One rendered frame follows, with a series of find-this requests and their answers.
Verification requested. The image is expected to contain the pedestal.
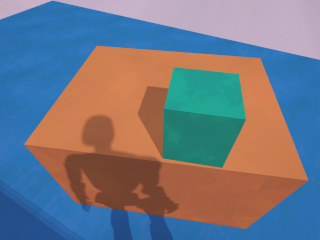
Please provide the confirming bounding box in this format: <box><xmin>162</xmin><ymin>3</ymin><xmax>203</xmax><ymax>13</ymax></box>
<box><xmin>24</xmin><ymin>46</ymin><xmax>309</xmax><ymax>229</ymax></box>

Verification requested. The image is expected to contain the carton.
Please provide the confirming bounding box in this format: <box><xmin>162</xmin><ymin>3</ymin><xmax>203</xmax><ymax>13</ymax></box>
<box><xmin>162</xmin><ymin>67</ymin><xmax>246</xmax><ymax>168</ymax></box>

